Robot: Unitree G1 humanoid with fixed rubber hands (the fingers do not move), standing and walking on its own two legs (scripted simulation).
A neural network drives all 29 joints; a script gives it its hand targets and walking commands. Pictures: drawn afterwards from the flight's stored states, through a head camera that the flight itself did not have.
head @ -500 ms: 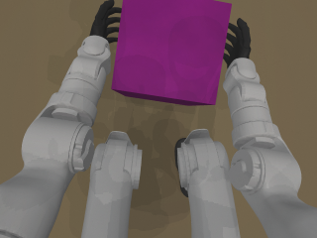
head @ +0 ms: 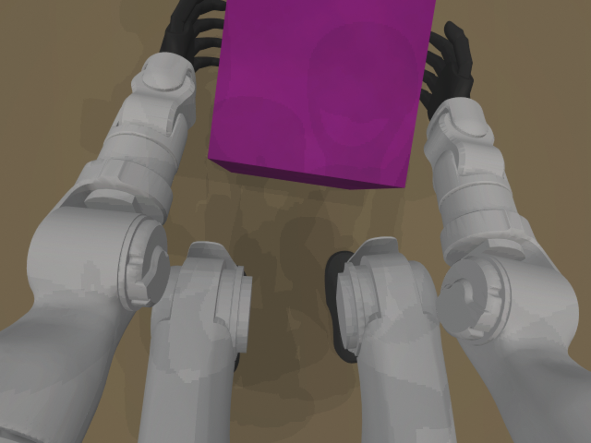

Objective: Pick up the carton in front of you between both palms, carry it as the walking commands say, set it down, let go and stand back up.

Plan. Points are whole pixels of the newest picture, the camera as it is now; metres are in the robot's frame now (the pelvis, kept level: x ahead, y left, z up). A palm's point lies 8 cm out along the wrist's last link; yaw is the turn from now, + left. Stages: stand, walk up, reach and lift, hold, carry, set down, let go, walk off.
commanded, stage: set down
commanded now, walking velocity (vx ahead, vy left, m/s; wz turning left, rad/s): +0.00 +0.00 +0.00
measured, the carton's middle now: (308, 105) +0.50 -0.03 -0.24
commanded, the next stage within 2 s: let go in 1.30 s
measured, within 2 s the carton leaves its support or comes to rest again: neither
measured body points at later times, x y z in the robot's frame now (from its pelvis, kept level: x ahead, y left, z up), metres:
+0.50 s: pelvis +0.00 -0.01 +0.03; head +0.34 +0.00 +0.33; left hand +0.55 +0.16 -0.11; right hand +0.50 -0.22 -0.11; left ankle +0.10 +0.10 -0.33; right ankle +0.12 -0.12 -0.33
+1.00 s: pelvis +0.02 -0.01 +0.16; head +0.33 +0.00 +0.49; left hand +0.55 +0.17 +0.04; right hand +0.49 -0.23 +0.05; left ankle +0.10 +0.10 -0.33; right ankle +0.12 -0.12 -0.33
